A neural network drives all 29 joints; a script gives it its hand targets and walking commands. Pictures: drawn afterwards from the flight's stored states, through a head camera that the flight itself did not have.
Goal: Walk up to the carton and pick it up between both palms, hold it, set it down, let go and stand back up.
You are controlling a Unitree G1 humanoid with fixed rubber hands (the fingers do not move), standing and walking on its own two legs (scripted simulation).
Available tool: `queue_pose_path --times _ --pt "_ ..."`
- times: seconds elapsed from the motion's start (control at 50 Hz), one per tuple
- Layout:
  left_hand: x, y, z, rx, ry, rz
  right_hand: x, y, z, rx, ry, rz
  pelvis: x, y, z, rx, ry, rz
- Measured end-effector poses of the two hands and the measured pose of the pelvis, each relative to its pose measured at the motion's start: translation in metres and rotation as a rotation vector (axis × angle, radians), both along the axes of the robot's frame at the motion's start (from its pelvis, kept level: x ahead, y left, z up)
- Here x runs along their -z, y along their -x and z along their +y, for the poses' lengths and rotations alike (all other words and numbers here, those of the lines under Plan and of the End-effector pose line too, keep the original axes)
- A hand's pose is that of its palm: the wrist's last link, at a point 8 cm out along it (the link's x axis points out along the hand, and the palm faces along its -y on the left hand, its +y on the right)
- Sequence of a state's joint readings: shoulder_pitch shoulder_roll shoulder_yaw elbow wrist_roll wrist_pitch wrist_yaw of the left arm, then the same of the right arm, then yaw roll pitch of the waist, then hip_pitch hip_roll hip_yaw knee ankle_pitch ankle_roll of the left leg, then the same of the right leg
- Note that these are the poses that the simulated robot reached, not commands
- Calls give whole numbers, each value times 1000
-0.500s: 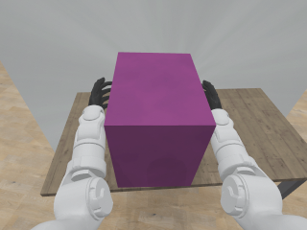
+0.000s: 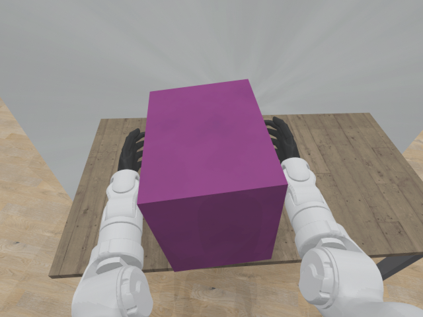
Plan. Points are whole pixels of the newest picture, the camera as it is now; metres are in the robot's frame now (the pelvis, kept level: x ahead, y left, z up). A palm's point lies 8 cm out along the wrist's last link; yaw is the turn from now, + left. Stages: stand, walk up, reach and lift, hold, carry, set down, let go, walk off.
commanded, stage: set down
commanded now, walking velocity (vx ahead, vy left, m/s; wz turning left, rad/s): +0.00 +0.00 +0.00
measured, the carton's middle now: (211, 176) +0.41 +0.04 +0.02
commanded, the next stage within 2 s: none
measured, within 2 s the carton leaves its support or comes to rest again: rests again in 1.94 s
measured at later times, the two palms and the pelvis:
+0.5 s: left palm (129, 177) +0.34 +0.19 +0.09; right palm (297, 172) +0.36 -0.13 +0.10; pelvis -0.04 +0.00 +0.00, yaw -1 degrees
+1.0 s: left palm (135, 175) +0.37 +0.19 +0.06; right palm (289, 162) +0.40 -0.12 +0.09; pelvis +0.00 +0.00 +0.00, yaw -1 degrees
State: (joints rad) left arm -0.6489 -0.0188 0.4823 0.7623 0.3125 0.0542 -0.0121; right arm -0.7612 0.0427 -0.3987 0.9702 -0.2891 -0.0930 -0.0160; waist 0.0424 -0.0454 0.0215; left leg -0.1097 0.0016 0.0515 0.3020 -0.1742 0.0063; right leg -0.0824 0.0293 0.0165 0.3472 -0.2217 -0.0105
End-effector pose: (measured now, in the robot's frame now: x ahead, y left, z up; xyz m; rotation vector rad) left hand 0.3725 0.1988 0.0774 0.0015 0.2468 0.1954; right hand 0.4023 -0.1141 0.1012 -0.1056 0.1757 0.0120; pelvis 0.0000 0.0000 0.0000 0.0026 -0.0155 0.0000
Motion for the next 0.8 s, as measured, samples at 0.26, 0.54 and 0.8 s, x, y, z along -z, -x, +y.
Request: queue_pose_path --times 0.26,0.54,0.8 --pt "-3 21 -6 -2 -10 -27 -1 25 -6 5 -1 -30 2 21 -1 10 -5 -5" --pt "-13 31 -11 33 5 -10 -3 45 -13 23 35 -15 2 38 0 10 -4 -22" --pt "11 15 -11 20 1 26 13 21 -13 -4 46 20 1 18 -3 11 -8 21"
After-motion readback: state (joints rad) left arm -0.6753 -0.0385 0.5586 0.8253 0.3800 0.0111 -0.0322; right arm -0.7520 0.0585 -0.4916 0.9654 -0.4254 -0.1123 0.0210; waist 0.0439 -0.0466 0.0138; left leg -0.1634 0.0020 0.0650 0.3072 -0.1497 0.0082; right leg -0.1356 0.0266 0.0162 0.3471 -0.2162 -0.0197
